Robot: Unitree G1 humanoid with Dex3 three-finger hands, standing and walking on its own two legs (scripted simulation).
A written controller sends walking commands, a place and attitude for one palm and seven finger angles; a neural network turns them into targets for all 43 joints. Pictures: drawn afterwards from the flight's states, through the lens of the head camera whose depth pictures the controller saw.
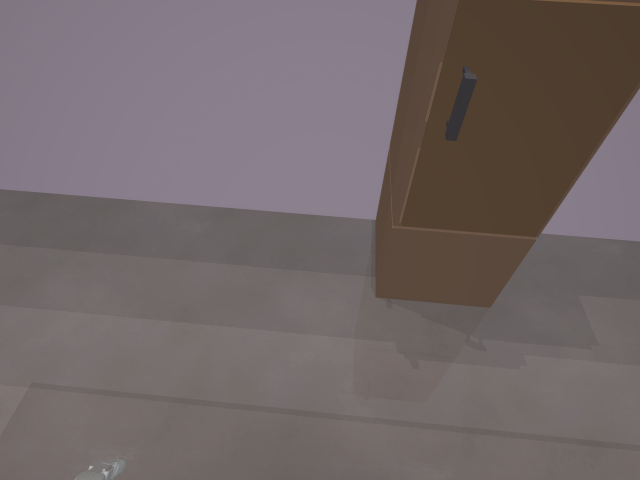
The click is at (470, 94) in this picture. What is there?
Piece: cupboard door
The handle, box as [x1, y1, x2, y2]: [445, 66, 476, 140]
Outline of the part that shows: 466,66 463,67 462,80 450,118 447,120 446,123 447,128 445,132 445,137 448,140 456,140 476,81 475,74 471,74 468,67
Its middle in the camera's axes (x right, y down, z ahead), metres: +0.28 -0.28 +0.80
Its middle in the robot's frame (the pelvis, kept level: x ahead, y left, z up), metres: +0.81 -0.24 +0.06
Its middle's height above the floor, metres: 0.83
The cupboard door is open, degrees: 0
